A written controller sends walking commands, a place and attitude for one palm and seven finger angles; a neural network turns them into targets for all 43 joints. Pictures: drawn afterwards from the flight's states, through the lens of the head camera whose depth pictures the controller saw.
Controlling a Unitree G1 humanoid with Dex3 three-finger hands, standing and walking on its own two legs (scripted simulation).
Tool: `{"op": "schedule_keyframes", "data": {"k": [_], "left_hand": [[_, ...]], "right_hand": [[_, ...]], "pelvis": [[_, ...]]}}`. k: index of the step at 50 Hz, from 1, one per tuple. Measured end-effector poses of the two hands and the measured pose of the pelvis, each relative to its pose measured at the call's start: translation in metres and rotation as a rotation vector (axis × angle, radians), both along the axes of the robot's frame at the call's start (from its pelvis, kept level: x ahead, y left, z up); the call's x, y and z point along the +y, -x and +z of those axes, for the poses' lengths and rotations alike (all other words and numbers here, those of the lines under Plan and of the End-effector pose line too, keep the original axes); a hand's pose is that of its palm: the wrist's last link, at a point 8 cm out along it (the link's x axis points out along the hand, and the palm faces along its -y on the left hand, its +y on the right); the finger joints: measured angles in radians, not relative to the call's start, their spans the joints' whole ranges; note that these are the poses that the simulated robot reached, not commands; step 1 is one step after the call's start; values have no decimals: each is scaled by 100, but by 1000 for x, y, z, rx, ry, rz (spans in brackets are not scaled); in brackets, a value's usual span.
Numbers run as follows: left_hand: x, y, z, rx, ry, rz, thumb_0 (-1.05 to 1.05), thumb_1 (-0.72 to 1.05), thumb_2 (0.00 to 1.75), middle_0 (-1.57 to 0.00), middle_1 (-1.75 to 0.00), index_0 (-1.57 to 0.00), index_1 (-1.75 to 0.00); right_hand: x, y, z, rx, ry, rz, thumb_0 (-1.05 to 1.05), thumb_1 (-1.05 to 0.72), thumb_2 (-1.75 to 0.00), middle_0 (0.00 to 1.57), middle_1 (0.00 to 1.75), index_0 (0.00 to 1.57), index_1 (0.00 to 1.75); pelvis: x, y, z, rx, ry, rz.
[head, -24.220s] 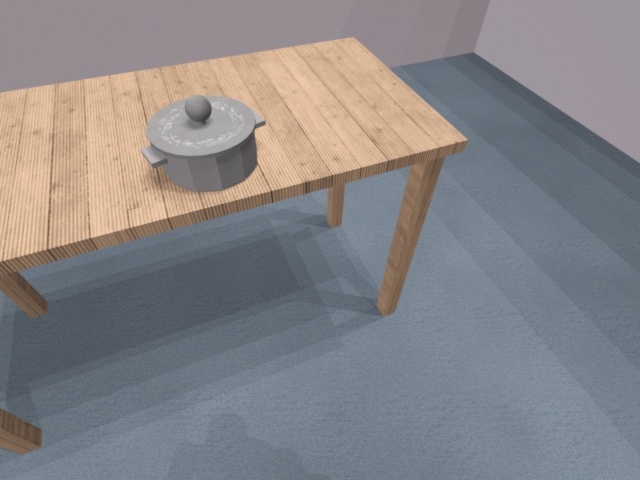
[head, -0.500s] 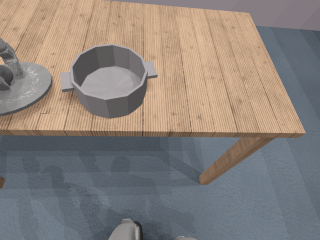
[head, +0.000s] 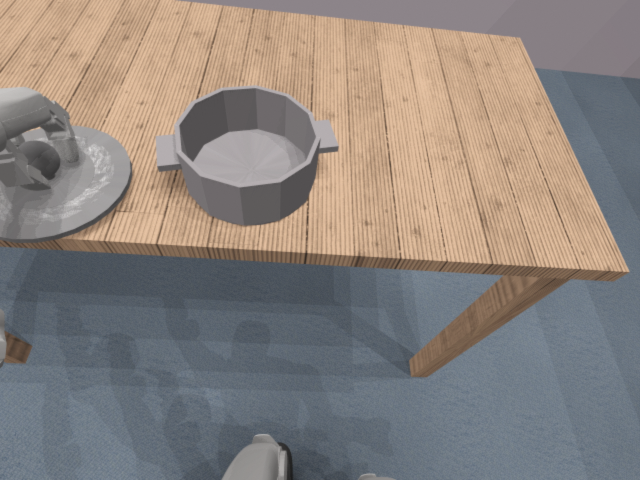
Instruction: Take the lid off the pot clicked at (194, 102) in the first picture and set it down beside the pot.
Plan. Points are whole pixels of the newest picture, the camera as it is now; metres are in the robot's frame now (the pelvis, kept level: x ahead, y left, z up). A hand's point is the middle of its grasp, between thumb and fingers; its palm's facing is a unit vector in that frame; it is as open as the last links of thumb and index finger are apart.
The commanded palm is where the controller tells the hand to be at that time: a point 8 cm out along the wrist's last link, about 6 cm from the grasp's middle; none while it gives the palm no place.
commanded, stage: open the fingers wide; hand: left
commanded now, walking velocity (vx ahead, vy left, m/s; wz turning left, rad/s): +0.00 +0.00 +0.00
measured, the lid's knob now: (37, 159) +0.48 +0.34 +0.08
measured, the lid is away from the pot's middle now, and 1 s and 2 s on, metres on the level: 0.25 0.26 0.26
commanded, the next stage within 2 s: raise the empty hand in 0.78 s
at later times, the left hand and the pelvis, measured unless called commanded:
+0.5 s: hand (20, 157) +0.46 +0.34 +0.11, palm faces -0.43 -0.11 -0.89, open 9.6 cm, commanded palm +0.51 +0.33 +0.17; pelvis -0.01 +0.01 +0.00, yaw +0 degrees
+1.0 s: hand (21, 145) +0.47 +0.34 +0.11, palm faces -0.43 -0.13 -0.90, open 11.0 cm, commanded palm +0.51 +0.33 +0.19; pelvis +0.00 +0.02 -0.01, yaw -1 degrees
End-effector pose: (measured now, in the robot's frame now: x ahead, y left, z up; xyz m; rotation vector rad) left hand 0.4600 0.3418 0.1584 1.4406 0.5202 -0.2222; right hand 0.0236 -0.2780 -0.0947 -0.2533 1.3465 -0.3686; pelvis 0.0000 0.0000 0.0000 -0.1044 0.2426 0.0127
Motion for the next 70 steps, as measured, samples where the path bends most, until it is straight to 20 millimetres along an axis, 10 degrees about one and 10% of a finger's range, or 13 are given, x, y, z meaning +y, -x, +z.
{"op": "schedule_keyframes", "data": {"k": [40, 70], "left_hand": [[2, -16, 4, -12, -16, -4, 0, 1, 65, -37, -86, -36, -86], [7, -9, 49, -50, -15, 36, 0, -2, 68, -38, -83, -37, -83]], "right_hand": [[15, 42, -4, 64, 8, -44, 1, -90, -90, 20, 30, 20, 30], [9, 3, 3, -11, 7, 15, 0, -90, -90, 20, 30, 20, 30]], "pelvis": [[16, 5, -7, 19, 2, -16], [14, -1, 2, -21, -5, 10]]}}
